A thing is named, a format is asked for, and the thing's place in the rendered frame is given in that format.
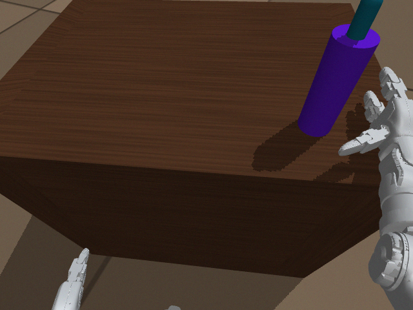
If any bottle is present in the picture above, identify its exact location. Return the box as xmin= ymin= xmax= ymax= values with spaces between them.
xmin=297 ymin=0 xmax=383 ymax=137

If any left robot hand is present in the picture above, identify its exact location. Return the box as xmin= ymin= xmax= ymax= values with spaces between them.
xmin=52 ymin=248 xmax=89 ymax=310

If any right robot hand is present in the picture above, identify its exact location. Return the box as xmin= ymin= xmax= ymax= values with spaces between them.
xmin=338 ymin=67 xmax=413 ymax=156

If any right robot arm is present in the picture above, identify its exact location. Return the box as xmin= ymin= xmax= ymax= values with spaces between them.
xmin=368 ymin=136 xmax=413 ymax=310

